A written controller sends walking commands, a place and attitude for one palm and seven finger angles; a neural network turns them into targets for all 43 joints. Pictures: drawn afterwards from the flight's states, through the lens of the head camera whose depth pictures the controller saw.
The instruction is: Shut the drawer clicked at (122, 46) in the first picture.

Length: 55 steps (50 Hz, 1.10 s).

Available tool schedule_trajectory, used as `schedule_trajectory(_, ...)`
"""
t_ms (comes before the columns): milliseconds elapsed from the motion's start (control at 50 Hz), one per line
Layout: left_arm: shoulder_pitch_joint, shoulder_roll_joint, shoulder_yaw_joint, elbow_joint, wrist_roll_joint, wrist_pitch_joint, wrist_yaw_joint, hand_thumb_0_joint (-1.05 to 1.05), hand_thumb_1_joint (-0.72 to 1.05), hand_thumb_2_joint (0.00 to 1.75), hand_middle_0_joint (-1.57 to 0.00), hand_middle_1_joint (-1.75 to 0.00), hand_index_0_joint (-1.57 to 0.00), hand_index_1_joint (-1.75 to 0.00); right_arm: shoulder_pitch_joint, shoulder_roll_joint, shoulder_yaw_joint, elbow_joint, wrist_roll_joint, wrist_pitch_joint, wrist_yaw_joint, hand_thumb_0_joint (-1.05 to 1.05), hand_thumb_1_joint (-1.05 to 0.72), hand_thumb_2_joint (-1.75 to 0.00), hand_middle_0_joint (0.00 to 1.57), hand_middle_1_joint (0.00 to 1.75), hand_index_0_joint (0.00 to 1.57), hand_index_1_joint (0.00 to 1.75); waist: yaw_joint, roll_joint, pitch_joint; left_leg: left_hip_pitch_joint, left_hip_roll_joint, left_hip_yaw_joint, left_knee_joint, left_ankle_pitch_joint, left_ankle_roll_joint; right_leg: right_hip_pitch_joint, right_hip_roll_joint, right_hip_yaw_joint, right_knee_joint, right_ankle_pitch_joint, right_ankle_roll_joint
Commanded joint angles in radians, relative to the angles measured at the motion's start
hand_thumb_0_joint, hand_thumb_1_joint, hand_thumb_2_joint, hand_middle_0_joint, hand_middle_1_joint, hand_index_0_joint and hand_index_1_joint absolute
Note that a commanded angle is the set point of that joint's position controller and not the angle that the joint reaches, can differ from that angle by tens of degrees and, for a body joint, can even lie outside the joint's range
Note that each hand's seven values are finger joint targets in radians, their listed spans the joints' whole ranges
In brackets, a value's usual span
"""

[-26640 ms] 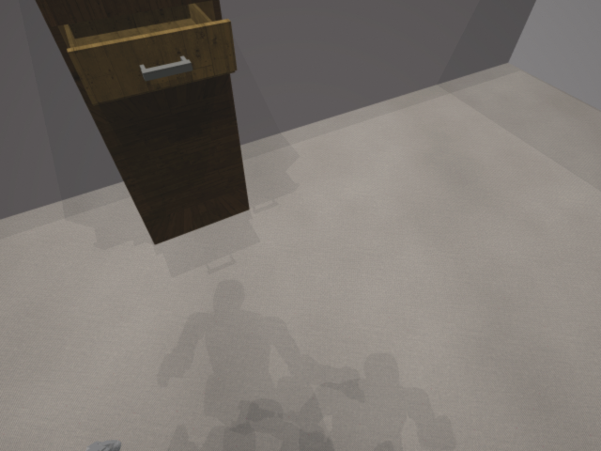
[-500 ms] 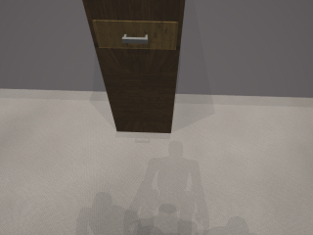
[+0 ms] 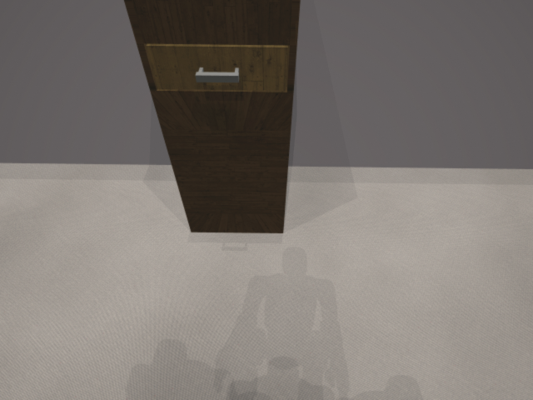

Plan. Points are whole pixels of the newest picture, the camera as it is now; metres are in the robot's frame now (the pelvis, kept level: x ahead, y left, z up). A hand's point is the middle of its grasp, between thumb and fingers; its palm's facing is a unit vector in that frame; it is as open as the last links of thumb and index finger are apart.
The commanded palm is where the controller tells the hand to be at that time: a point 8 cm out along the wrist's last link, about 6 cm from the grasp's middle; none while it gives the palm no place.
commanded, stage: look to check the result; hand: left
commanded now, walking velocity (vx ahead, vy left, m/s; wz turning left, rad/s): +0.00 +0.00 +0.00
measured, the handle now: (218, 74) +0.92 +0.17 +0.03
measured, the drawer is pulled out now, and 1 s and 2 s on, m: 0.00 0.00 0.00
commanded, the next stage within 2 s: stand and wait in 0.58 s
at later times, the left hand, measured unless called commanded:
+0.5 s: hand out of the picture +0.02 +0.18 -0.17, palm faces +0.03 -0.98 -0.22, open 7.4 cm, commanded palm none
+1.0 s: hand out of the picture +0.06 +0.20 -0.16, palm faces +0.00 -0.96 -0.27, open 7.4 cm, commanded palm none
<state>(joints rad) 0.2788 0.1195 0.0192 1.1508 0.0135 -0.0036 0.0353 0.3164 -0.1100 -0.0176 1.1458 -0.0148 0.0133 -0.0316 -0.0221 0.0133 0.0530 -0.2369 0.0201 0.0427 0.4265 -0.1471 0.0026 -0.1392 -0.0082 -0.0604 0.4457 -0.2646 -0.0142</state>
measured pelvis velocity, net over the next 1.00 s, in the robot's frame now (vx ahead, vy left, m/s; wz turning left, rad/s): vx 0.02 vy -0.01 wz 0.00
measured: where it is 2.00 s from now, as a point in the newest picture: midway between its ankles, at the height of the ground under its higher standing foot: outside the picture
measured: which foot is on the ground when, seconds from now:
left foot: down 0.00-1.00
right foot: down 0.00-1.00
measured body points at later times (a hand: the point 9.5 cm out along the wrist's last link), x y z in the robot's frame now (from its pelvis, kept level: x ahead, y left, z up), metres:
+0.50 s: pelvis +0.01 -0.01 +0.00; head +0.03 -0.01 +0.45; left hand +0.02 +0.23 -0.15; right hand +0.02 -0.23 -0.16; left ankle +0.05 +0.12 -0.74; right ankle -0.01 -0.11 -0.74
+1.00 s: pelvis +0.02 -0.01 +0.01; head +0.03 -0.01 +0.45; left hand +0.06 +0.25 -0.14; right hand +0.05 -0.27 -0.15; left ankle +0.05 +0.12 -0.74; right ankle -0.01 -0.11 -0.74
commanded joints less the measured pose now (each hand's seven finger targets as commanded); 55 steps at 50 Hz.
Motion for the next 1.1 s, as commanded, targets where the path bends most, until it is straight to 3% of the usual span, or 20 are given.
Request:
schedule_trajectory(0, 0.075, 0.11, 0.018, -0.011, -0.002, -0.009, 0.007, 0.0, 0.9, 0.9, -0.2, -0.3, -0.2, -0.3, 0.064, -0.078, -0.016, -0.018, -0.005, -0.007, -0.005, 0.0, -0.9, -0.9, 0.2, 0.3, 0.2, 0.3, 0.008, -0.001, 0.067, 0.046, 0.07, -0.076, -0.069, -0.035, 0.016, -0.131, -0.097, 0.091, -0.146, -0.035, -0.039)
schedule_trajectory(160, 0.061, 0.132, 0.023, -0.011, -0.002, -0.013, 0.005, 0.0, 0.9, 0.9, -0.2, -0.3, -0.2, -0.3, 0.047, -0.108, -0.021, -0.022, -0.003, -0.014, -0.008, 0.0, -0.9, -0.9, 0.2, 0.3, 0.2, 0.3, 0.011, -0.002, 0.026, 0.06, 0.083, -0.085, -0.07, 0.016, 0.021, -0.083, -0.094, 0.084, -0.138, 0.025, -0.039)
schedule_trajectory(220, 0.054, 0.139, 0.023, -0.008, -0.003, -0.013, 0.004, 0.0, 0.9, 0.9, -0.2, -0.3, -0.2, -0.3, 0.034, -0.118, -0.019, -0.022, -0.002, -0.015, -0.009, 0.0, -0.9, -0.9, 0.2, 0.3, 0.2, 0.3, 0.011, 0.015, 0.023, 0.068, 0.085, -0.086, -0.074, 0.026, 0.02, -0.075, -0.095, 0.085, -0.14, 0.038, -0.038)
schedule_trajectory(380, 0.024, 0.162, 0.024, -0.012, -0.001, -0.016, 0.001, 0.0, 0.9, 0.9, -0.2, -0.3, -0.2, -0.3, -0.003, -0.15, -0.021, -0.028, -0.003, -0.015, -0.007, 0.0, -0.9, -0.9, 0.2, 0.3, 0.2, 0.3, 0.01, -0.006, 0.033, 0.077, 0.09, -0.087, -0.083, 0.036, 0.019, -0.07, -0.097, 0.086, -0.154, 0.054, -0.035)
schedule_trajectory(800, -0.059, 0.249, 0.03, -0.035, -0.002, -0.028, -0.007, 0.0, 0.9, 0.9, -0.2, -0.3, -0.2, -0.3, -0.105, -0.243, -0.024, -0.045, -0.003, -0.024, -0.001, 0.0, -0.9, -0.9, 0.2, 0.3, 0.2, 0.3, 0.012, 0.0, -0.019, 0.127, 0.102, -0.089, -0.101, 0.112, 0.014, -0.011, -0.112, 0.1, -0.177, 0.178, -0.034)
schedule_trajectory(1080, -0.095, 0.29, 0.031, -0.037, -0.003, -0.029, -0.011, 0.0, 0.9, 0.9, -0.2, -0.3, -0.2, -0.3, -0.135, -0.282, -0.022, -0.046, -0.003, -0.025, 0.002, 0.0, -0.9, -0.9, 0.2, 0.3, 0.2, 0.3, 0.014, 0.0, -0.028, 0.136, 0.108, -0.093, -0.12, 0.111, 0.011, 0.005, -0.116, 0.103, -0.195, 0.169, -0.034)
